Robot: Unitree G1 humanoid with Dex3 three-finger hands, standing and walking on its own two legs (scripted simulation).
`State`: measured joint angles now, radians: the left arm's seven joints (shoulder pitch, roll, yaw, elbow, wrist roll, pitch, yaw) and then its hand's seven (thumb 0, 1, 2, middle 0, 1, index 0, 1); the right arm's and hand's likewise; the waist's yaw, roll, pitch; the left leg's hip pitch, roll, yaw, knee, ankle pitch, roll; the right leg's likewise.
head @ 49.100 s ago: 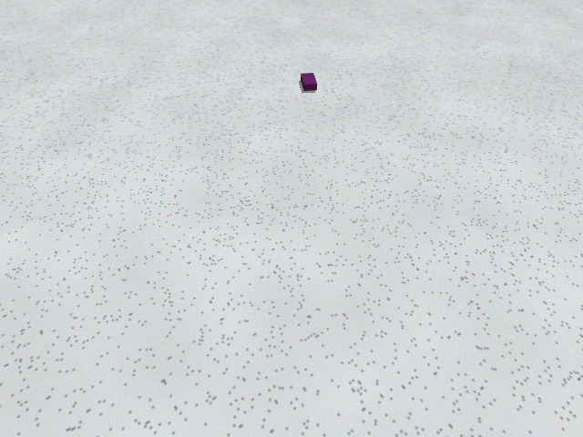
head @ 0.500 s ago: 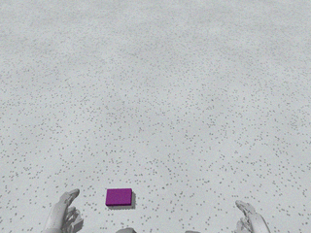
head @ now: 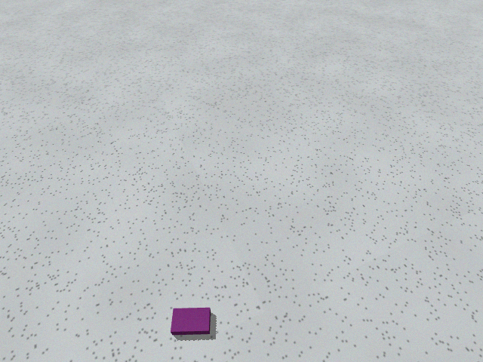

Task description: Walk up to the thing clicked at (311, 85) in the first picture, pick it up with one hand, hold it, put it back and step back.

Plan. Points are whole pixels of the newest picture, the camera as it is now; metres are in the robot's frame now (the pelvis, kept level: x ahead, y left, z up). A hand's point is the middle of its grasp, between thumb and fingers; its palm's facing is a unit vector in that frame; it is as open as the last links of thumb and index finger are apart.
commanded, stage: stand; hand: left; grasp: from above
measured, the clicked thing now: (191, 321) +0.41 +0.21 -0.75
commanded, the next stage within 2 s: step back in 1.90 s
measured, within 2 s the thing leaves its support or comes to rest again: neither
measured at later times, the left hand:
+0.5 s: hand out of the picture +0.04 +0.23 -0.15, palm faces +0.03 -0.94 -0.33, open 7.4 cm
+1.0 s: hand out of the picture +0.08 +0.22 -0.15, palm faces +0.02 -0.95 -0.33, open 7.3 cm
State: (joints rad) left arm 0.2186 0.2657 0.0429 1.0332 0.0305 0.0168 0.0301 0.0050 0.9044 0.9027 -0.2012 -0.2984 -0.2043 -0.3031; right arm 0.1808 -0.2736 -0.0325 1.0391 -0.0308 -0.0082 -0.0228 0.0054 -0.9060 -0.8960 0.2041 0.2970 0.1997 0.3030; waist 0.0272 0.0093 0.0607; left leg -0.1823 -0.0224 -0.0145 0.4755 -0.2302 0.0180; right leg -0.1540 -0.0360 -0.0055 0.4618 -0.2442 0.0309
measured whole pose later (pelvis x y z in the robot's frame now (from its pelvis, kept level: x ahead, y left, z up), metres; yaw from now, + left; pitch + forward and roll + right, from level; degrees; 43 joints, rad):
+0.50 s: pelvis +0.00 -0.01 +0.01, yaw +0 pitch -4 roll +0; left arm 0.16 0.29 0.04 1.15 0.03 0.00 0.02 0.00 0.90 0.90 -0.20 -0.30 -0.20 -0.30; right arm 0.14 -0.31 -0.03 1.13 -0.02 0.00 -0.02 0.00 -0.91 -0.90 0.20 0.30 0.20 0.30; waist 0.01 0.02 0.07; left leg -0.12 -0.01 -0.02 0.36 -0.16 0.00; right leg -0.10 -0.02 -0.01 0.35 -0.18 0.02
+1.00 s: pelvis +0.01 -0.01 +0.01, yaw +0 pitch -3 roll +0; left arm 0.11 0.29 0.04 1.15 0.02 0.00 0.01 0.00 0.90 0.90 -0.20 -0.30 -0.20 -0.30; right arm 0.12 -0.32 -0.01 1.14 -0.02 -0.01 -0.02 0.00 -0.91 -0.90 0.20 0.30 0.20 0.30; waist 0.01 0.02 0.07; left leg -0.10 0.00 -0.02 0.33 -0.18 0.00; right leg -0.08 -0.02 -0.01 0.32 -0.19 0.01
